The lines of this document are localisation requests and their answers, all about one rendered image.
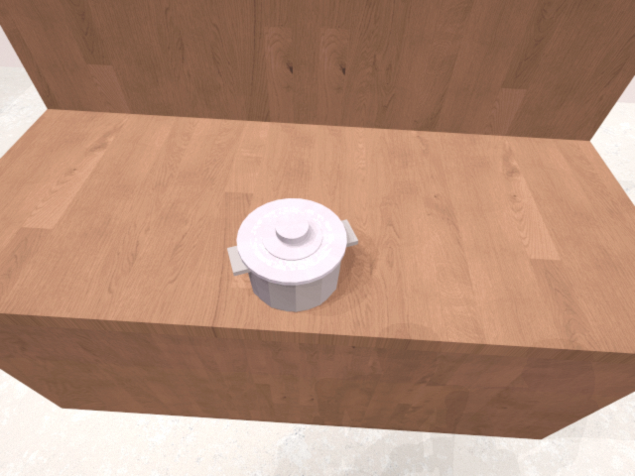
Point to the lid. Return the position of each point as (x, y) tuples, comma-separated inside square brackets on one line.
[(291, 264)]

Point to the table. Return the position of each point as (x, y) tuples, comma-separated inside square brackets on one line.
[(492, 289)]

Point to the knob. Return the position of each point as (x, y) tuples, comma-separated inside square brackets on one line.
[(292, 229)]

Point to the pot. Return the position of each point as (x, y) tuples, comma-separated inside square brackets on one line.
[(292, 298)]

